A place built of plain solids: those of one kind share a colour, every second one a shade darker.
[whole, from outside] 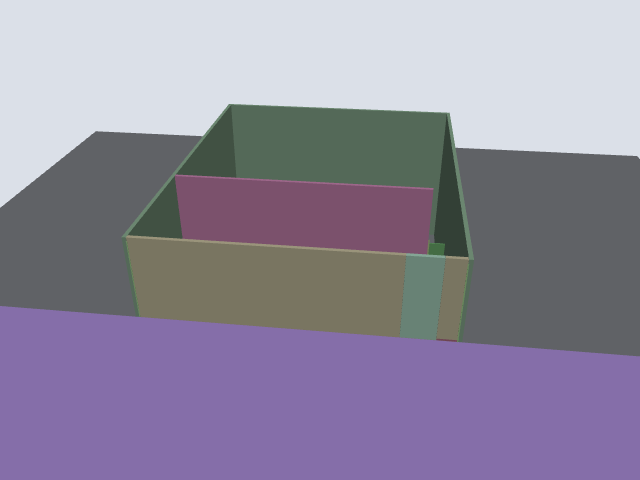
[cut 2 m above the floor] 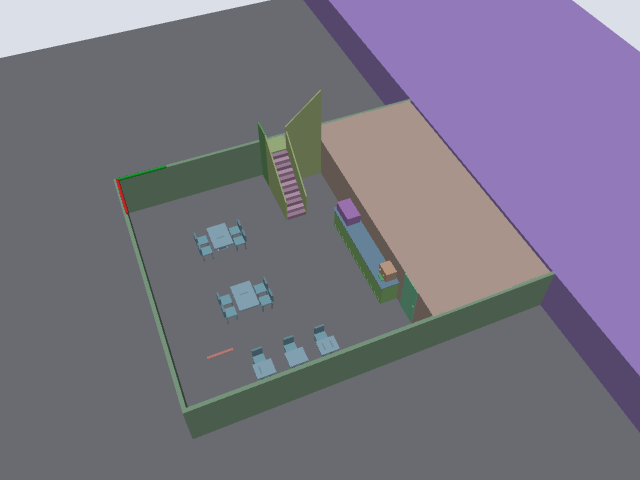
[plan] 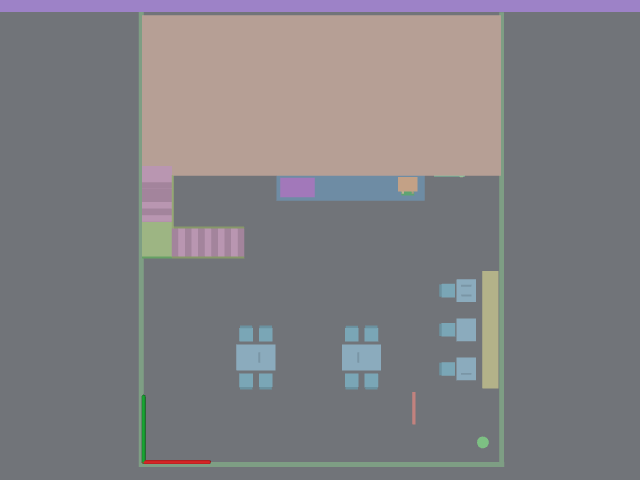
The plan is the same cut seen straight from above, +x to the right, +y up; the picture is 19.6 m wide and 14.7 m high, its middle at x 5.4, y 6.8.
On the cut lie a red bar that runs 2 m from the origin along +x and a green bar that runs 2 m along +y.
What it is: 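A cafe in the deep cellar of an old town house, fitted out in the 2010s to 2020s; 10.9 x 13.6 m; the hall a cellar under a ceiling 2.86 m high; over the flight a stairwell up to the entrance level's ceiling, 6.88 m over the hall's floor; the entrance level at street height, 3.69 m over the hall's floor, over the rear 4.9 m, with the street door 0.95 x 2.15 m and a glazed street front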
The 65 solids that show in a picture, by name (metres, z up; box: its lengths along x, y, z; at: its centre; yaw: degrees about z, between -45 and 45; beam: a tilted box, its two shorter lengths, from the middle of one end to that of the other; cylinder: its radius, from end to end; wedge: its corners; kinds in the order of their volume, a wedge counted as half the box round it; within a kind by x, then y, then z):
{
 "street_ground_1": {"box": [39.8, 12.65, 3.74], "at": [5.45, 20.11, 1.82]},
 "upper_1": {"box": [10.99, 4.91, 3.74], "at": [5.45, 11.22, 1.82]},
 "wall_1": {"box": [0.15, 13.93, 6.93], "at": [-0.07, 6.82, 3.42]},
 "wall_2": {"box": [4.76, 0.15, 6.93], "at": [2.23, -0.07, 3.42]},
 "wall_3": {"box": [1.5, 0.15, 6.93], "at": [5.06, -0.07, 3.42]},
 "wall_4": {"box": [5.53, 0.15, 6.93], "at": [8.28, -0.07, 3.42]},
 "wall_5": {"box": [0.15, 13.93, 6.93], "at": [10.96, 6.82, 3.42]},
 "stair_step_1": {"box": [0.92, 0.4, 2.51], "at": [0.41, 7.56, 1.2]},
 "stair_step_2": {"box": [0.92, 0.4, 2.69], "at": [0.41, 7.76, 1.29]},
 "stair_step_3": {"box": [0.92, 0.4, 2.86], "at": [0.41, 7.96, 1.38]},
 "stair_step_4": {"box": [0.92, 0.4, 3.04], "at": [0.41, 8.16, 1.47]},
 "stair_step_5": {"box": [0.92, 0.4, 3.39], "at": [0.41, 8.57, 1.64]},
 "stair_step_6": {"box": [0.92, 0.5, 3.56], "at": [0.41, 8.82, 1.73]},
 "stair_step_7": {"box": [0.5, 0.88, 1.98], "at": [0.81, 6.72, 0.94]},
 "stair_step_8": {"box": [0.4, 0.88, 1.81], "at": [1.06, 6.72, 0.85]},
 "stair_step_9": {"box": [0.4, 0.88, 1.63], "at": [1.26, 6.72, 0.77]},
 "stair_step_10": {"box": [0.4, 0.88, 1.46], "at": [1.47, 6.72, 0.68]},
 "stair_step_11": {"box": [0.4, 0.88, 1.28], "at": [1.67, 6.72, 0.59]},
 "stair_step_12": {"box": [0.4, 0.88, 1.1], "at": [1.87, 6.72, 0.5]},
 "stair_step_13": {"box": [0.4, 0.88, 0.93], "at": [2.07, 6.72, 0.41]},
 "stair_step_14": {"box": [0.4, 0.88, 0.75], "at": [2.27, 6.72, 0.33]},
 "stair_step_15": {"box": [0.4, 0.88, 0.58], "at": [2.48, 6.72, 0.24]},
 "stair_step_16": {"box": [0.4, 0.88, 0.4], "at": [2.68, 6.72, 0.15]},
 "stair_step_17": {"box": [0.4, 0.88, 0.23], "at": [2.88, 6.72, 0.06]},
 "entrance_wall_1": {"box": [9.97, 0.15, 3.24], "at": [5.91, 8.85, 5.26]},
 "window_wall_1": {"box": [0.7, 0.15, 3.19], "at": [0.35, 13.71, 5.29]},
 "window_wall_2": {"box": [8.99, 0.15, 3.19], "at": [6.39, 13.71, 5.29]},
 "counter_1": {"box": [4.51, 0.7, 1.05], "at": [6.34, 8.41, 0.47]},
 "stair_landing_1": {"box": [0.91, 1.07, 2.16], "at": [0.41, 6.82, 1.03]},
 "stair_guard_1": {"wedge": [[0.86, 6.23, -0.02], [0.86, 6.23, 3.06], [0.86, 6.29, -0.02], [0.86, 6.29, 3.06], [3.08, 6.23, -0.02], [3.08, 6.23, 1.12], [3.08, 6.29, -0.02], [3.08, 6.29, 1.12]]},
 "stair_guard_2": {"wedge": [[0.86, 7.15, -0.02], [0.86, 7.15, 3.23], [0.86, 8.78, -0.02], [0.86, 8.78, 4.65], [0.92, 7.15, -0.02], [0.92, 7.15, 3.23], [0.92, 8.78, -0.02], [0.92, 8.78, 4.65]]},
 "stair_guard_3": {"wedge": [[0.91, 7.15, -0.02], [0.91, 7.15, 3.01], [0.91, 7.21, -0.02], [0.91, 7.21, 3.01], [3.08, 7.15, -0.02], [3.08, 7.15, 1.12], [3.08, 7.21, -0.02], [3.08, 7.21, 1.12]]},
 "street_door_wall_1": {"box": [1.2, 0.15, 3.19], "at": [1.3, 13.71, 5.29]},
 "bench_upholstered_1": {"box": [0.5, 3.6, 0.25], "at": [10.62, 4.05, 0.33]},
 "display_1": {"box": [1.06, 0.6, 0.42], "at": [4.71, 8.41, 1.25]},
 "meeting_table_1": {"box": [1.2, 0.8, 0.07], "at": [3.44, 3.2, 0.71]},
 "meeting_table_2": {"box": [1.2, 0.8, 0.07], "at": [6.67, 3.2, 0.71]},
 "meeting_table_3": {"box": [0.6, 0.7, 0.07], "at": [9.88, 2.85, 0.71]},
 "meeting_table_4": {"box": [0.6, 0.7, 0.07], "at": [9.88, 4.05, 0.71]},
 "meeting_table_5": {"box": [0.6, 0.7, 0.07], "at": [9.88, 5.25, 0.71]},
 "counter_top_1": {"box": [4.55, 0.78, 0.04], "at": [6.34, 8.39, 1.02]},
 "side_chair_1": {"box": [0.42, 0.42, 0.04], "at": [3.14, 2.5, 0.43]},
 "side_chair_2": {"box": [0.42, 0.42, 0.04], "at": [3.14, 3.9, 0.43]},
 "side_chair_3": {"box": [0.42, 0.42, 0.04], "at": [3.74, 2.5, 0.43]},
 "side_chair_4": {"box": [0.42, 0.42, 0.04], "at": [3.74, 3.9, 0.43]},
 "side_chair_5": {"box": [0.42, 0.42, 0.04], "at": [6.37, 2.5, 0.43]},
 "side_chair_6": {"box": [0.42, 0.42, 0.04], "at": [6.37, 3.9, 0.43]},
 "side_chair_7": {"box": [0.38, 0.08, 0.38], "at": [6.37, 4.14, 0.65]},
 "side_chair_8": {"box": [0.42, 0.42, 0.04], "at": [6.97, 2.5, 0.43]},
 "side_chair_9": {"box": [0.42, 0.42, 0.04], "at": [6.97, 3.9, 0.43]},
 "side_chair_10": {"box": [0.38, 0.08, 0.38], "at": [6.97, 4.14, 0.65]},
 "side_chair_11": {"box": [0.08, 0.38, 0.38], "at": [9.09, 2.85, 0.65]},
 "side_chair_12": {"box": [0.08, 0.38, 0.38], "at": [9.09, 4.05, 0.65]},
 "side_chair_13": {"box": [0.08, 0.38, 0.38], "at": [9.09, 5.25, 0.65]},
 "side_chair_14": {"box": [0.42, 0.42, 0.04], "at": [9.33, 2.85, 0.43]},
 "side_chair_15": {"box": [0.42, 0.42, 0.04], "at": [9.33, 4.05, 0.43]},
 "side_chair_16": {"box": [0.42, 0.42, 0.04], "at": [9.33, 5.25, 0.43]},
 "coffee_machine_1": {"box": [0.6, 0.45, 0.45], "at": [8.09, 8.51, 1.26]},
 "stair_guard_landing_1": {"wedge": [[-0.05, 6.23, -0.02], [-0.05, 6.23, 3.06], [-0.05, 6.29, -0.02], [-0.05, 6.29, 3.06], [0.86, 6.23, -0.02], [0.86, 6.23, 3.06], [0.86, 6.29, -0.02], [0.86, 6.29, 3.06]]},
 "service_door_1": {"box": [0.95, 0.03, 2.1], "at": [9.37, 8.76, 1.0]},
 "back_corner_1": {"box": [0.04, 0.17, 3.04], "at": [0.0, 13.71, 5.21]},
 "back_corner_2": {"box": [0.04, 0.17, 3.04], "at": [10.89, 13.71, 5.21]},
 "plant_pot_1": {"cylinder": 0.18, "from": [10.39, 0.6, 0.0], "to": [10.39, 0.6, 0.38]},
 "counter_kick_1": {"box": [4.51, 0.012, 0.15], "at": [6.34, 8.05, 0.03]},
 "cable_protector_1": {"box": [0.1, 1.0, 0.07], "at": [8.28, 1.65, -0.01]}
}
